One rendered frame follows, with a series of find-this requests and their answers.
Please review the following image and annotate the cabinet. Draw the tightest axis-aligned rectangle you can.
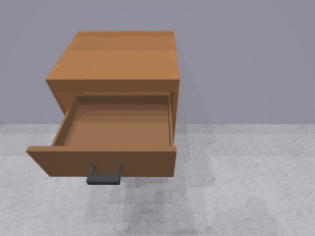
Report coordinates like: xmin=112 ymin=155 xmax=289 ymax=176
xmin=45 ymin=30 xmax=180 ymax=145

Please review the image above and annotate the drawer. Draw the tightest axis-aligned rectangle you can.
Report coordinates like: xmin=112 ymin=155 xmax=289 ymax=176
xmin=26 ymin=94 xmax=177 ymax=177

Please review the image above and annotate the handle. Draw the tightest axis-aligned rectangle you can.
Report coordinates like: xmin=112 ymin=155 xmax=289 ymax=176
xmin=86 ymin=164 xmax=121 ymax=185

